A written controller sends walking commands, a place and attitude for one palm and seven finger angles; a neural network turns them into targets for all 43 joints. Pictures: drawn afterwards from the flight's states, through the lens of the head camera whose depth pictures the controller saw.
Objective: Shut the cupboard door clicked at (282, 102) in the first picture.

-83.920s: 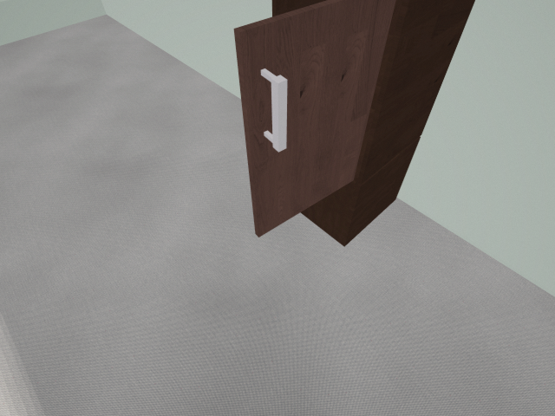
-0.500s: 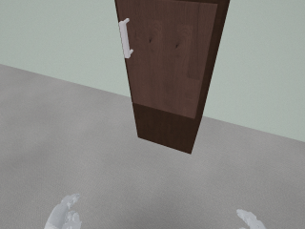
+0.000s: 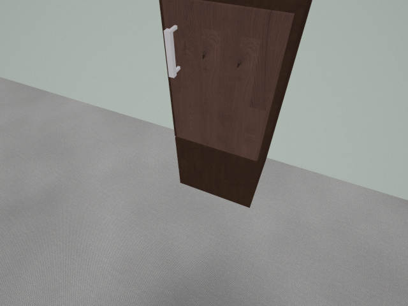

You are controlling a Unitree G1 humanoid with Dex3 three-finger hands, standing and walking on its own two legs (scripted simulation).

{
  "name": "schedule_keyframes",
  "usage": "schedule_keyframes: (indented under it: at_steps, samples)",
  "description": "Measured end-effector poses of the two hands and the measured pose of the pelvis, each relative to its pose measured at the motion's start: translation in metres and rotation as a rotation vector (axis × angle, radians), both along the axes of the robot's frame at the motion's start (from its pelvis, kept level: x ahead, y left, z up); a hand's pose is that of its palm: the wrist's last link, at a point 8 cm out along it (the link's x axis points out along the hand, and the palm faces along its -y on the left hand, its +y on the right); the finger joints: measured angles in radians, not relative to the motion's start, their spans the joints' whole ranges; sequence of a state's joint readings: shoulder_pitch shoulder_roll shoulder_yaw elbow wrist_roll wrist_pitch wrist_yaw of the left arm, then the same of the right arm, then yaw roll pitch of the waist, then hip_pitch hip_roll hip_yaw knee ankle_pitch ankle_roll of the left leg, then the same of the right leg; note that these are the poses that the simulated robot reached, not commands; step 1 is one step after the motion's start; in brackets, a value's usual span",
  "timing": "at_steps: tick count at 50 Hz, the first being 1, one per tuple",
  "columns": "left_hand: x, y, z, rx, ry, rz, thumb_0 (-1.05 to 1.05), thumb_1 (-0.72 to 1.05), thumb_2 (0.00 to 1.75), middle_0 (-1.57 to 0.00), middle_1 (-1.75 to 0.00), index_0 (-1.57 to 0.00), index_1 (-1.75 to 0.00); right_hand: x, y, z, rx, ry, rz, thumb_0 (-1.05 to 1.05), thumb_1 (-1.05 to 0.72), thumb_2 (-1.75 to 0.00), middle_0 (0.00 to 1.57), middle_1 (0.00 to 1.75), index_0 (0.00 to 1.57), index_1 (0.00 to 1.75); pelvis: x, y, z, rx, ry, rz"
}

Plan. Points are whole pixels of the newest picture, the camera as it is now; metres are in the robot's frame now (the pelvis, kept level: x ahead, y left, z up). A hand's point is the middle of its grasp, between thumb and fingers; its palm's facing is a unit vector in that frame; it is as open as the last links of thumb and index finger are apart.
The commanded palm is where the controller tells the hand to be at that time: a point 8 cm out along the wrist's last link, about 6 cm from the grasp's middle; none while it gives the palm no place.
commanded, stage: let the arm hang, fingers relaxed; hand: left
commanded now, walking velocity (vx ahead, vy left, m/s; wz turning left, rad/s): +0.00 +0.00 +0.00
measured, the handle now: (173, 52) +0.86 +0.15 +0.09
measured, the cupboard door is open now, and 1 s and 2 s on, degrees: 0 0 0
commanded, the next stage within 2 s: look to check the result in 0.40 s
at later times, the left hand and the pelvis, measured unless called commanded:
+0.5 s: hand out of the picture -0.01 +0.17 -0.18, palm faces +0.03 -0.98 -0.17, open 7.3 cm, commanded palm none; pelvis +0.01 +0.00 +0.00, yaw +0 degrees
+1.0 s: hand out of the picture +0.02 +0.16 -0.17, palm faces +0.02 -0.99 -0.17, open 7.4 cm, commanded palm none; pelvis +0.03 -0.01 +0.00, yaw +0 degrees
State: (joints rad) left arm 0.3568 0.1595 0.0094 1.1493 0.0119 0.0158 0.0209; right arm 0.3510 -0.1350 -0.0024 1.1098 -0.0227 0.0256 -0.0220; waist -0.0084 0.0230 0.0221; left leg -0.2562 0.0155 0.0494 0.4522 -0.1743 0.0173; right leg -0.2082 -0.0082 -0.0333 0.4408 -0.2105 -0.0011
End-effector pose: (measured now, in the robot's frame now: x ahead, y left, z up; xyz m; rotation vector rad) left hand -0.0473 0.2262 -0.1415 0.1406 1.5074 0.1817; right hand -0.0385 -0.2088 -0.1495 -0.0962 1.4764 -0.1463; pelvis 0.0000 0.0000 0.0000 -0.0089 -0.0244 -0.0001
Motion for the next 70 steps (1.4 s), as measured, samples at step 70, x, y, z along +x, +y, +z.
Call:
schedule_keyframes:
  at_steps: [70]
  samples:
    - [0.07, -0.021, -0.001, -0.028, -0.081, -0.019, 0.0, 0.91, 0.9, -0.2, -0.29, -0.2, -0.3, 0.063, -0.015, 0.006, -0.024, -0.058, 0.012, 0.0, -0.91, -0.9, 0.2, 0.3, 0.2, 0.3, 0.037, -0.01, 0.005, 0.009, 0.002, -0.005]
